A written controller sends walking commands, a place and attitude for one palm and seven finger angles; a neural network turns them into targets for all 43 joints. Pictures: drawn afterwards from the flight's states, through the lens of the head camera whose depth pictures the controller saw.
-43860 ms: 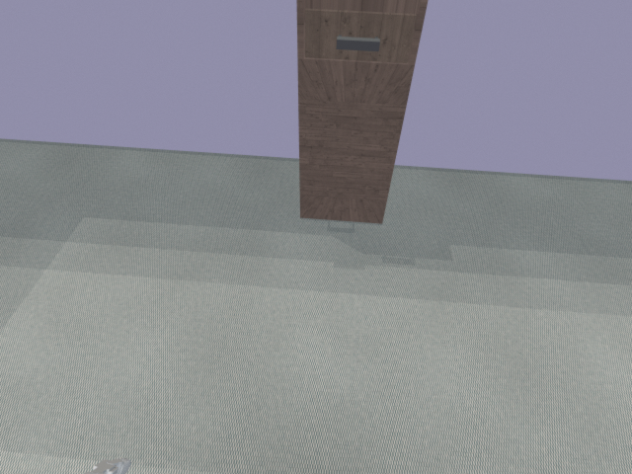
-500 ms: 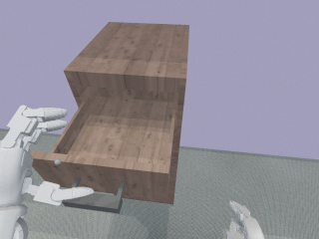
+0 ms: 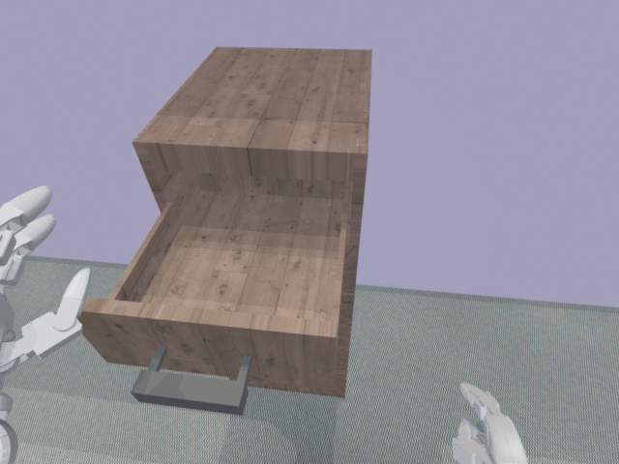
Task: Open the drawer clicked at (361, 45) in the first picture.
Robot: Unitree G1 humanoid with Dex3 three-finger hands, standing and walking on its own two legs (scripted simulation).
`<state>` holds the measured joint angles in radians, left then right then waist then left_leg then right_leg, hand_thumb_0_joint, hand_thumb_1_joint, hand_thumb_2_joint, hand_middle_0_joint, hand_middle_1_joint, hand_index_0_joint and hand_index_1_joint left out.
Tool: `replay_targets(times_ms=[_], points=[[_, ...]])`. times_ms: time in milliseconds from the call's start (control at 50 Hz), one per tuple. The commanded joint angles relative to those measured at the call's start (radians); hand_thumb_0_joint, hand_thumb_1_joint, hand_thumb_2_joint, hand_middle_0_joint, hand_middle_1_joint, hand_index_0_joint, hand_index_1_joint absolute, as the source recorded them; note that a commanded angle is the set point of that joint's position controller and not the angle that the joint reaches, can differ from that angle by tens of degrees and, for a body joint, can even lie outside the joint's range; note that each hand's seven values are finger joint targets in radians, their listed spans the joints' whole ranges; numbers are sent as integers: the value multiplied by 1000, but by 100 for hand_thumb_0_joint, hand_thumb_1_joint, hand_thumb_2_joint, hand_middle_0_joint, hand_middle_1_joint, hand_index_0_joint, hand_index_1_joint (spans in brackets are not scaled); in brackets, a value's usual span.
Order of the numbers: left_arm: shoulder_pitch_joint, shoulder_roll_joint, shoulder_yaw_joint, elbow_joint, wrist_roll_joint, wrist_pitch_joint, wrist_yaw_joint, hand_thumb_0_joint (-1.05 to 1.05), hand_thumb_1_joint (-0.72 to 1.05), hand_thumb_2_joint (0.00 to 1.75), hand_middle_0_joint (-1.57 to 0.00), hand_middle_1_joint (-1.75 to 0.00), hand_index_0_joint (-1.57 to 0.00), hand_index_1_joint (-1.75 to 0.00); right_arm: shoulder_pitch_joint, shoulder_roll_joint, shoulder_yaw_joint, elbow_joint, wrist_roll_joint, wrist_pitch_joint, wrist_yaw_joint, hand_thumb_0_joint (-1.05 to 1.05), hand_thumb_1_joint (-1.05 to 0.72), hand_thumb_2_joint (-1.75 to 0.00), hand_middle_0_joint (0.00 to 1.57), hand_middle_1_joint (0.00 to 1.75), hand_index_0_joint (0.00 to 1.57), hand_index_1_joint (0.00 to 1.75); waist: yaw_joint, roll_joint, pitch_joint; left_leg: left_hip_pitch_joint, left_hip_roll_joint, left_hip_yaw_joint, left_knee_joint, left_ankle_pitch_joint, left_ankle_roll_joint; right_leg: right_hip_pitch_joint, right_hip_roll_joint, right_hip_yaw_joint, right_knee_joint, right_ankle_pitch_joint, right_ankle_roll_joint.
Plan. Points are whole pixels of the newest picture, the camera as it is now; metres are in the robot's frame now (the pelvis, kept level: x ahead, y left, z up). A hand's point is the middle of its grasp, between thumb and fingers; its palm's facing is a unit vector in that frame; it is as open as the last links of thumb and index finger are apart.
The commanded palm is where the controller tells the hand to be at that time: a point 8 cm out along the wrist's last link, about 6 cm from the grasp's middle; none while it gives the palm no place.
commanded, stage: draw the hand back to the body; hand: left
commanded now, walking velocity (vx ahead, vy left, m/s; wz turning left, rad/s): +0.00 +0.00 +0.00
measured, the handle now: (197, 374) +0.21 +0.17 +0.03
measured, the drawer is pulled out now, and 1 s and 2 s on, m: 0.28 0.28 0.28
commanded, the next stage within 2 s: step back with the hand held close in 0.22 s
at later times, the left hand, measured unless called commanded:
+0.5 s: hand (57, 296) +0.19 +0.25 +0.22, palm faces +0.41 -0.79 -0.46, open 7.4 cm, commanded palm +0.13 +0.29 +0.22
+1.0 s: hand (17, 375) +0.13 +0.24 +0.20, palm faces +0.41 -0.79 -0.45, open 7.4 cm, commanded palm +0.07 +0.29 +0.22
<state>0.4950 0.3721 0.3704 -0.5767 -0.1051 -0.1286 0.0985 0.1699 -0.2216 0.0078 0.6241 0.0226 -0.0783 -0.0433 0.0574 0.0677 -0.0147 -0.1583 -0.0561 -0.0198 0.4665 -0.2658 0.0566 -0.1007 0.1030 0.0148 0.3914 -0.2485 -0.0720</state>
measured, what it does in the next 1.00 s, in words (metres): steps on the spot: right foot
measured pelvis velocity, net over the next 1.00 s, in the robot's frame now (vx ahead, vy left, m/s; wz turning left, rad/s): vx -0.08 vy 0.01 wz -0.06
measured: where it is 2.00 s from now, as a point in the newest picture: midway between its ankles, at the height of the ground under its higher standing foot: outside the picture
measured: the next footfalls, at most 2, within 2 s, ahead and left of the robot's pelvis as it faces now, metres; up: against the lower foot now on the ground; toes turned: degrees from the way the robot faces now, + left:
right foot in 0.98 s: -0.07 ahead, -0.09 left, +0.00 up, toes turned -1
left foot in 1.26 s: -0.07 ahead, +0.14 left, +0.00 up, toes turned -1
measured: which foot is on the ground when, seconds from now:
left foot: down 0.00-1.00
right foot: down 0.00-0.80, up 0.82-0.96, down 0.98-1.00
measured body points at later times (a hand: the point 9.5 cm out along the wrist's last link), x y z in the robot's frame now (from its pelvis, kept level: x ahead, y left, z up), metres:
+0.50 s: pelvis -0.01 +0.01 +0.00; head +0.00 -0.01 +0.45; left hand +0.16 +0.29 +0.24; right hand +0.17 -0.22 -0.09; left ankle -0.01 +0.08 -0.74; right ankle -0.02 -0.08 -0.74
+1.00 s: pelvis -0.08 +0.01 -0.01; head -0.07 +0.02 +0.44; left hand +0.10 +0.28 +0.23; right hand +0.08 -0.22 -0.09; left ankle -0.01 +0.08 -0.74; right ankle -0.11 -0.09 -0.74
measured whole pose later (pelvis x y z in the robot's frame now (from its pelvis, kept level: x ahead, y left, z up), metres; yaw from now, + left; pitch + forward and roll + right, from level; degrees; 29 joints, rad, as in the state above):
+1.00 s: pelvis -0.08 +0.01 -0.01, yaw -3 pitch +2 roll -1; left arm 0.57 0.39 0.47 -0.68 -0.05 -0.21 0.16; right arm 0.21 -0.18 0.01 0.59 -0.03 -0.10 -0.04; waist 0.01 0.01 -0.02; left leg -0.41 -0.05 0.05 0.57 -0.20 0.08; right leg -0.27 0.05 0.02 0.59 -0.35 -0.01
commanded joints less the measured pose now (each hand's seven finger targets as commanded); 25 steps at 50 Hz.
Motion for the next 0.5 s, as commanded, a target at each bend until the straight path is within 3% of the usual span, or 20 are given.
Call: replay_targets(times_ms=[0,120,200,240,300,320,360,380,420,480], points=[[-80,148,67,-213,-3,-61,14,0,90,90,-20,-30,-20,-30,-124,-99,-30,-170,5,-59,-6,0,-90,-90,20,30,20,30,-8,5,-52,67,82,-28,-55,222,-43,-64,-99,31,-65,182,30],[-91,182,94,-237,0,-60,26,0,90,90,-20,-30,-20,-30,-123,-100,-27,-167,2,-68,-6,0,-90,-90,20,30,20,30,-3,2,-65,52,79,-36,-59,206,-49,-49,-98,34,-69,167,24],[-76,168,94,-207,-1,-57,25,0,90,90,-20,-30,-20,-30,-125,-93,-26,-164,4,-65,-5,0,-90,-90,20,30,20,30,-4,-6,-53,53,81,-33,-62,192,-48,-61,-98,34,-73,151,26],[-80,174,100,-215,2,-61,28,0,90,90,-20,-30,-20,-30,-122,-95,-27,-158,3,-70,-4,0,-90,-90,20,30,20,30,-6,26,-53,53,83,-34,-64,193,-52,-60,-98,31,-72,150,24],[-67,159,86,-209,2,-59,25,0,90,90,-20,-30,-20,-30,-121,-96,-26,-162,3,-70,1,0,-90,-90,20,30,20,30,-4,7,-50,49,84,-39,-68,202,-53,-59,-96,22,-62,152,26],[-240,332,271,-293,10,-120,35,0,90,90,-20,-30,-20,-30,-58,-114,-23,-221,20,-63,6,0,-90,-90,20,30,20,30,-28,87,48,-2,93,-74,-74,111,-29,-148,-138,147,-107,164,21],[-94,218,179,-174,19,-128,19,0,90,90,-20,-30,-20,-30,-78,-111,-31,-175,7,-50,6,0,-90,-90,20,30,20,30,-47,-102,10,26,91,-83,-32,117,-12,-167,-159,181,-129,203,30],[-70,192,154,-145,23,-119,11,0,90,90,-20,-30,-20,-30,-81,-118,-38,-187,14,-43,10,0,-90,-90,20,30,20,30,-51,-123,-9,46,94,-78,-18,137,-10,-169,-167,192,-126,229,34],[-67,170,125,-163,32,-130,0,0,90,90,-20,-30,-20,-30,-78,-133,-45,-197,13,-38,18,0,-90,-90,20,30,20,30,-56,-73,-48,50,100,-67,-10,200,-12,-153,-175,181,-96,315,36],[12,180,135,-165,36,-124,4,0,90,90,-20,-30,-20,-30,-69,-134,-56,-207,18,-18,20,0,-90,-90,20,30,20,30,-53,-37,-110,34,132,-73,-30,283,-14,-107,-169,149,-32,349,45]])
